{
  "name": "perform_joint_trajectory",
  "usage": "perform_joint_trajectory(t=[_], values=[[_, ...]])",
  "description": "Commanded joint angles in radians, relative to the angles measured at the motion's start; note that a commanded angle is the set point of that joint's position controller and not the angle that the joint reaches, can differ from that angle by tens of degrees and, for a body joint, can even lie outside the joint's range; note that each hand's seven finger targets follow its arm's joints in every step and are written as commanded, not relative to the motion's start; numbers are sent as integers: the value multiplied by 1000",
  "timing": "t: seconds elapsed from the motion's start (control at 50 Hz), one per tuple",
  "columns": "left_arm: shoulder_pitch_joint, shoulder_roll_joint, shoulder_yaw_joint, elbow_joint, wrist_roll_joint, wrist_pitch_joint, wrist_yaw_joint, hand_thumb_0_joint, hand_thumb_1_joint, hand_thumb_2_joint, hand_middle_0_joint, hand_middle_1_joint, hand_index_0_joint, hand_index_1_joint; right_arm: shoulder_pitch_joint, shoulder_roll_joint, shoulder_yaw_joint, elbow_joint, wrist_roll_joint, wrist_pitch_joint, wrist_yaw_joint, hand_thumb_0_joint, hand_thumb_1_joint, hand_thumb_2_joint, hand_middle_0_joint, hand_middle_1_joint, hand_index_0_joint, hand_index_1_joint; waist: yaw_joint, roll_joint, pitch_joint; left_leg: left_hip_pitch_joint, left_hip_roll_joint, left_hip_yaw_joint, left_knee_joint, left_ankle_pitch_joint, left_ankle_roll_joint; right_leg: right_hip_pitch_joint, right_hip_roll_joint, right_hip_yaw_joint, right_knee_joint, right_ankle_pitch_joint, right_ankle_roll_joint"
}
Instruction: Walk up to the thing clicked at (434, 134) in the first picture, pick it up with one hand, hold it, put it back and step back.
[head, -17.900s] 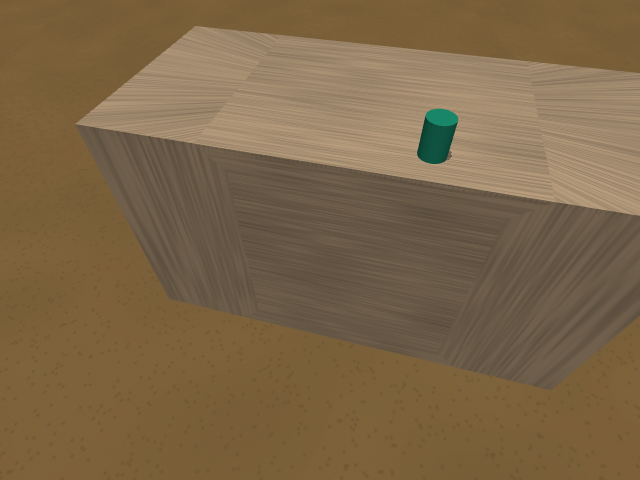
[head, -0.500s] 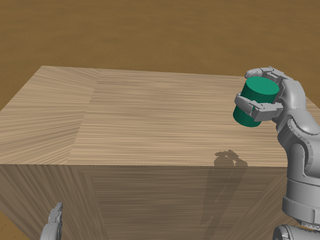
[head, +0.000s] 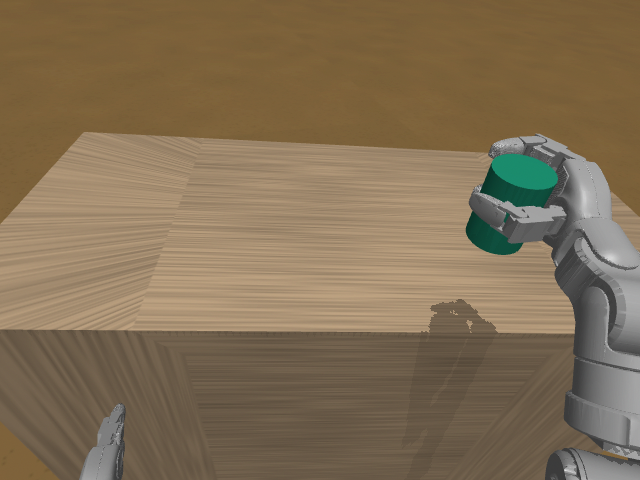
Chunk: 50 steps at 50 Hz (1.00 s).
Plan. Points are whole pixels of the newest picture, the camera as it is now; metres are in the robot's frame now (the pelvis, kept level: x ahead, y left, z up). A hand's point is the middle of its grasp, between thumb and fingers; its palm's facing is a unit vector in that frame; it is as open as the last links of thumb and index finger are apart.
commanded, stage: hold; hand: right
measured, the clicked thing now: (507, 205) +0.34 -0.18 +0.24
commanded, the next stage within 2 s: crouch in 0.18 s
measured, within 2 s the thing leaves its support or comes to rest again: neither
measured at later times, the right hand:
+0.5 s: hand (502, 200) +0.34 -0.18 +0.25, palm faces +0.14 +0.99 +0.00, open 9.1 cm
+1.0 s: hand (478, 225) +0.40 -0.20 +0.17, palm faces +0.20 +0.98 -0.01, open 9.1 cm
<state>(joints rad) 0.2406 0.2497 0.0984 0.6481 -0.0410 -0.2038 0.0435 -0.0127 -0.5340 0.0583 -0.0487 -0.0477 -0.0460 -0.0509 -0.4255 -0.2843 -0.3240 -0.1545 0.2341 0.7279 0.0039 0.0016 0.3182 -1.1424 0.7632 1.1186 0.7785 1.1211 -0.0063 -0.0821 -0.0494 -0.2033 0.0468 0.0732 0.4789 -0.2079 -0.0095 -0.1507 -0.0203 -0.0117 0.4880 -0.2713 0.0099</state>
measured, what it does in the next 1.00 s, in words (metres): stands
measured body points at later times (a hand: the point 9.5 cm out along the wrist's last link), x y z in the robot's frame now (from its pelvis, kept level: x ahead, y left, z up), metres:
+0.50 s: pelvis +0.00 -0.01 +0.00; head -0.04 +0.03 +0.45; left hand +0.17 +0.26 -0.07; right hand +0.33 -0.23 +0.25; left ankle +0.03 +0.13 -0.74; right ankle +0.00 -0.13 -0.74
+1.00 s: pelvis +0.00 +0.00 +0.00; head -0.01 +0.01 +0.45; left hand +0.14 +0.26 -0.08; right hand +0.38 -0.25 +0.17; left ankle +0.03 +0.13 -0.74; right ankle +0.00 -0.13 -0.74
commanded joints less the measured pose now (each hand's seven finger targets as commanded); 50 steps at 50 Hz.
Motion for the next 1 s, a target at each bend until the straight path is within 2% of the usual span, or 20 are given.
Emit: perform_joint_trajectory(t=[0.0,0.04,0.08,0.12,0.14,0.2,0.26,0.3,0.38,0.44,0.48,0.54,0.56,0.66,0.7,0.76,0.88,0.9,0.94,0.98], values=[[-193,113,29,-208,-7,-66,8,0,-546,51,-50,-52,-49,-52,-464,-202,-46,-248,18,-98,4,0,-228,-1301,1272,1417,1316,1417,-6,73,-212,71,-32,16,-81,99,8,20,27,5,-76,141,-24],[-180,133,51,-195,-4,-60,11,0,-548,52,-51,-50,-50,-52,-468,-217,-60,-247,17,-104,2,0,-212,-1312,1274,1428,1322,1428,1,74,-213,64,-31,17,-80,107,8,27,28,4,-77,146,-24],[-162,93,20,-155,-3,-59,9,0,-554,56,-52,-52,-49,-55,-487,-209,-53,-263,16,-109,1,0,-228,-1322,1282,1436,1329,1436,-4,58,-207,60,-28,13,-79,113,7,24,32,1,-72,149,-26],[-137,127,57,-151,-3,-60,17,0,-548,52,-50,-51,-49,-52,-474,-255,-94,-246,14,-110,-8,0,-232,-1323,1291,1441,1337,1441,-2,53,-217,61,-30,11,-70,145,9,37,29,0,-64,180,-25],[-156,109,32,-182,-4,-64,11,0,-555,57,-51,-52,-48,-55,-462,-197,-38,-238,12,-111,-3,0,-229,-1327,1287,1441,1333,1441,6,63,-229,67,-34,15,-65,160,11,42,25,3,-68,201,-20],[-118,119,47,-151,-5,-54,11,0,-554,56,-52,-52,-49,-55,-448,-235,-78,-236,13,-115,-6,0,-231,-1322,1281,1434,1327,1434,-8,49,-202,58,-36,18,-67,139,14,26,22,5,-71,192,-17],[-180,121,41,-196,-6,-63,9,0,-528,51,-57,-67,-67,-57,-480,-221,-62,-251,15,-109,-4,0,-151,-1359,1255,1454,1312,1454,-6,64,-198,64,-33,15,-79,100,9,16,26,2,-75,142,-23],[-166,90,16,-172,-7,-56,6,0,-530,51,-46,-50,-49,-47,-455,-173,-23,-227,14,-99,3,0,-265,-1328,1324,1456,1365,1456,2,52,-175,48,-36,17,-81,89,12,13,23,3,-84,135,-20],[-177,141,61,-167,-6,-62,11,0,-529,50,-45,-49,-48,-45,-437,-221,-65,-174,14,-89,1,0,-263,-1336,1334,1467,1376,1467,2,71,-157,43,-37,16,-87,65,9,4,23,5,-87,104,-24],[-156,90,13,-175,-4,-67,4,0,-542,57,-46,-45,-44,-46,-450,-180,-30,-151,6,-104,1,0,-224,-1321,1312,1451,1356,1451,4,73,-173,48,-38,16,-80,98,9,12,20,6,-85,138,-21],[-135,89,14,-153,-4,-68,7,0,-538,54,-46,-46,-46,-45,-436,-207,-63,-96,9,-122,-4,0,-239,-1323,1324,1456,1367,1456,-4,109,-144,45,-38,15,-83,88,4,-12,22,3,-79,123,-27],[-140,83,13,-124,1,-80,9,0,-540,56,-46,-45,-46,-45,-456,-206,-58,2,-7,-167,-4,0,-235,-1343,1339,1476,1383,1477,6,72,-149,18,-36,8,-76,86,7,-11,20,3,-81,112,-25],[-135,126,61,-139,5,-85,15,0,-541,57,-47,-46,-46,-47,-492,-211,-49,-48,-9,-196,-3,0,-225,-1350,1337,1482,1383,1482,24,74,-181,24,-35,4,-73,99,7,0,17,5,-78,118,-26],[-161,67,1,-172,6,-109,16,0,-537,57,-50,-49,-51,-47,-516,-219,-47,70,-31,-314,-6,0,-244,-1364,1355,1496,1400,1496,23,85,-221,36,-27,-7,-64,93,-1,-6,22,-2,-59,106,-30],[-127,123,50,-139,14,-110,24,0,-536,56,-49,-48,-51,-46,-578,-279,-64,51,-42,-368,-8,0,-248,-1355,1354,1488,1397,1489,29,26,-243,22,-30,-10,-51,110,8,13,14,2,-59,124,-21],[-132,74,12,-112,14,-116,25,0,-535,58,-49,-50,-51,-47,-533,-233,-39,158,-39,-428,0,0,-281,-1379,1381,1513,1422,1513,13,36,-210,18,-33,-7,-51,103,8,-23,10,4,-57,118,-20],[-167,130,36,-171,23,-127,45,0,-533,52,-53,-50,-55,-47,-552,-307,-82,226,-46,-537,7,0,-291,-1392,1387,1523,1429,1524,21,72,-314,60,-34,-13,-36,176,4,4,7,3,-35,189,-20],[-131,109,24,-133,26,-122,43,0,-534,53,-53,-51,-56,-47,-555,-265,-39,239,-49,-552,14,0,-273,-1381,1373,1512,1416,1512,29,67,-301,52,-35,-11,-34,178,3,-4,9,2,-38,189,-20],[-126,68,-13,-120,23,-119,41,0,-536,54,-52,-50,-53,-47,-542,-282,-56,291,-49,-578,22,0,-292,-1391,1389,1524,1430,1524,17,44,-257,38,-31,-16,-38,175,4,-23,13,-4,-38,188,-21],[-128,104,19,-129,25,-117,44,0,-539,54,-54,-48,-53,-47,-560,-315,-80,297,-47,-606,26,0,-298,-1382,1385,1515,1425,1515,24,53,-260,29,-31,-19,-45,159,2,-31,13,-5,-45,167,-24]])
